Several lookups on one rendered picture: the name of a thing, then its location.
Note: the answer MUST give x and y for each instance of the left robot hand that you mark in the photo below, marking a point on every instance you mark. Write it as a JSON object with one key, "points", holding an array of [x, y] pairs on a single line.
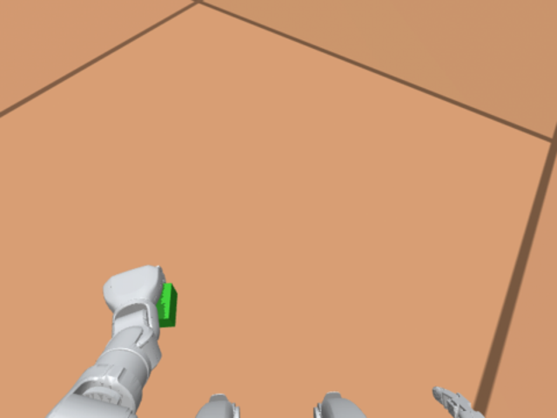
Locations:
{"points": [[145, 283]]}

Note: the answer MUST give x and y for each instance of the left robot arm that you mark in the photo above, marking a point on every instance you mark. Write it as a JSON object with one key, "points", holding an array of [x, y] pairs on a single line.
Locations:
{"points": [[112, 388]]}

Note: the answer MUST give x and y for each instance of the right robot hand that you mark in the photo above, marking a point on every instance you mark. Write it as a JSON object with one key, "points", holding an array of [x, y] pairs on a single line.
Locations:
{"points": [[458, 406]]}

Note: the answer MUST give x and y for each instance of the cube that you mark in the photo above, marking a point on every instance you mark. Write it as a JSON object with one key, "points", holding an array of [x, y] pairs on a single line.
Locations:
{"points": [[167, 306]]}

